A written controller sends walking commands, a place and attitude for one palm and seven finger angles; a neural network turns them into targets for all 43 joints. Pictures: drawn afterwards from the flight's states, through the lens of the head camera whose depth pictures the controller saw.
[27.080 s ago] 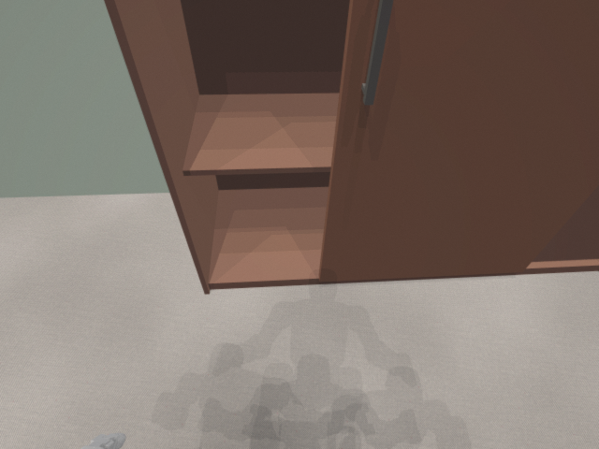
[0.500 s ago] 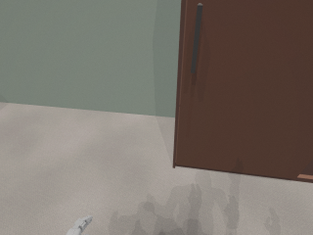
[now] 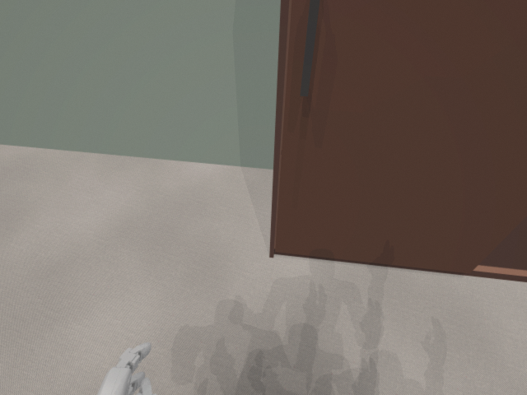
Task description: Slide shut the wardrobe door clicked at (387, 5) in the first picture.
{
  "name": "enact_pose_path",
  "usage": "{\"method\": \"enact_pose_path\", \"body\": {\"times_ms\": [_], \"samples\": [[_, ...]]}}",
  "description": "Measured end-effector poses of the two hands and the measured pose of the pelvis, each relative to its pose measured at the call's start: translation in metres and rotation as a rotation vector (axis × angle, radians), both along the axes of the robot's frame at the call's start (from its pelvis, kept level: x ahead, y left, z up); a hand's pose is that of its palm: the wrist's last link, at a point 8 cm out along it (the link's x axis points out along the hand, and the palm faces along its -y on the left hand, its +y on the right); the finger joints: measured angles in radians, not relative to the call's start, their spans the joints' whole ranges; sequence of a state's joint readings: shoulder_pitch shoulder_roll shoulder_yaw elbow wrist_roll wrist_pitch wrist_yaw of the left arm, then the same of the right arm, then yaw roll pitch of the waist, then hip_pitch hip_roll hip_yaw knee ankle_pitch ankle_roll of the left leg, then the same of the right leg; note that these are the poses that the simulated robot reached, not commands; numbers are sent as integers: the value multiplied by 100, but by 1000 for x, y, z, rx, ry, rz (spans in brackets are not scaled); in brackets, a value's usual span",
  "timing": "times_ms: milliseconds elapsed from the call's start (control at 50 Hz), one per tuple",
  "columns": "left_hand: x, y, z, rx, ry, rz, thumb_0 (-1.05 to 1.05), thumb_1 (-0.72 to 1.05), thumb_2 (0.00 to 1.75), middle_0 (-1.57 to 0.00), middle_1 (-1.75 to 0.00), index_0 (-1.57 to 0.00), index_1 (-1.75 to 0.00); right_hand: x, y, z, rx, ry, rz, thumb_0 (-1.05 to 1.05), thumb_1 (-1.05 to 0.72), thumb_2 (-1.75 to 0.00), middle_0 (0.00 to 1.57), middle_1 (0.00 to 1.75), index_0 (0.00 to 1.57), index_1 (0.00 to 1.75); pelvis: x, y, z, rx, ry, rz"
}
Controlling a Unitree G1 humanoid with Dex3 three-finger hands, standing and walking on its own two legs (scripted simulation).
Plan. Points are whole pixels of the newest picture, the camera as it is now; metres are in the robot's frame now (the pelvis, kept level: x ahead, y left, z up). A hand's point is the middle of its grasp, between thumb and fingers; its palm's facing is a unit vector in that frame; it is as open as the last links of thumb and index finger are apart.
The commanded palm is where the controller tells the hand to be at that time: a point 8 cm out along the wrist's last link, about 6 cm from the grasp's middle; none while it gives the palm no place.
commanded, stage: stop stepping back and stand still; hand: right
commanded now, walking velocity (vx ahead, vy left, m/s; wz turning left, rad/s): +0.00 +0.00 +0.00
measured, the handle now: (310, 33) +0.77 -0.07 +0.21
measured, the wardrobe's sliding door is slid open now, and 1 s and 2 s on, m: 0.00 0.00 0.00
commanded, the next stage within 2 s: let the arm hang, fingers relaxed in 0.34 s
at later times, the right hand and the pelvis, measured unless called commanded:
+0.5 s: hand (503, 299) +0.23 -0.28 +0.11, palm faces +0.30 +0.82 -0.50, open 7.4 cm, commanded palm none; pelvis +0.01 -0.02 +0.00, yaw +0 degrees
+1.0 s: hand out of the picture -0.01 -0.24 -0.16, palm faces -0.01 +0.97 -0.26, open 7.3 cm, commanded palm none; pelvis +0.00 -0.02 +0.01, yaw +0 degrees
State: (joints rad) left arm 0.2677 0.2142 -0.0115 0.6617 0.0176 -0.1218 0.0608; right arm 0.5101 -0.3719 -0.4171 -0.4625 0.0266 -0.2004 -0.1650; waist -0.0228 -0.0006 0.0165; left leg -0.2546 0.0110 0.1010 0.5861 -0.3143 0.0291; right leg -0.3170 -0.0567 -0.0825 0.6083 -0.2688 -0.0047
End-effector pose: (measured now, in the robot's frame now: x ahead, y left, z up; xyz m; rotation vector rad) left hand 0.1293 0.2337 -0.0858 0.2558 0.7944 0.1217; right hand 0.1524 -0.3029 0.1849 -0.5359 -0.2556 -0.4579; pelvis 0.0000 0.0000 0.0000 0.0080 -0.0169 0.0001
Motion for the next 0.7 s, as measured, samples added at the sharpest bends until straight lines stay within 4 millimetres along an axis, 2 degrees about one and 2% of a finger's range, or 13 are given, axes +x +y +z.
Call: {"method": "enact_pose_path", "body": {"times_ms": [100, 260, 340, 440, 460, 500, 560, 600, 640, 700], "samples": [[22, -7, 7, 7, -30, 23, 1, 90, 90, -21, -30, -21, -30, 20, -7, -6, -2, 23, 26, 2, -89, -90, 21, 31, 21, 30, 8, -8, 0, -7, 0, 9], [52, -21, 21, -40, -107, 11, 1, 90, 90, -21, -30, -21, -30, 33, -1, 7, -56, 49, 86, 2, -89, -90, 21, 31, 21, 30, 16, -10, 5, 4, 29, 20], [54, -20, 23, -40, -111, 22, 1, 90, 90, -21, -30, -21, -30, 33, -4, 4, -43, 75, 80, 2, -89, -90, 21, 31, 21, 30, 18, -11, 6, 3, 32, 25], [47, -16, 22, -22, -94, 32, 1, 90, 90, -21, -30, -21, -30, 28, -8, -3, -4, 92, 55, 2, -89, -90, 21, 31, 21, 30, 16, -13, 7, 3, 28, 24], [46, -14, 19, -24, -90, 12, 1, 90, 90, -21, -30, -21, -30, 30, -9, -12, -3, 115, 63, 1, -89, -90, 21, 31, 21, 30, 15, -14, 6, 6, 33, 17], [42, -7, 6, -28, -40, -31, 1, 90, 90, -21, -30, -21, -30, 39, -14, -53, 55, 275, 68, 1, -89, -90, 21, 31, 20, 30, 11, -18, 3, 7, 41, 2], [31, 4, -14, -20, 54, -36, 0, 90, 90, -21, -30, -21, -30, 38, -16, -142, 197, 636, 34, 1, -90, -90, 20, 30, 20, 30, 5, -23, -1, 4, 40, -8], [18, 11, -21, -13, 106, -15, 1, 90, 90, -21, -30, -21, -30, 20, -6, -198, 281, 872, 17, 1, -90, -90, 20, 30, 19, 30, 2, -23, -2, -3, 33, -8], [-1, 17, -24, -2, 163, 10, 1, 90, 90, -21, -30, -21, -30, -6, 10, -244, 358, 1071, 13, 1, -90, -90, 20, 30, 19, 30, -1, -22, -1, -9, 23, -6], [-37, 22, -26, 20, 277, 47, 0, 91, 90, -21, -30, -21, -30, -53, 39, -292, 470, 1301, 15, 1, -90, -90, 20, 30, 19, 30, -3, -20, 2, -11, 11, -2]]}}
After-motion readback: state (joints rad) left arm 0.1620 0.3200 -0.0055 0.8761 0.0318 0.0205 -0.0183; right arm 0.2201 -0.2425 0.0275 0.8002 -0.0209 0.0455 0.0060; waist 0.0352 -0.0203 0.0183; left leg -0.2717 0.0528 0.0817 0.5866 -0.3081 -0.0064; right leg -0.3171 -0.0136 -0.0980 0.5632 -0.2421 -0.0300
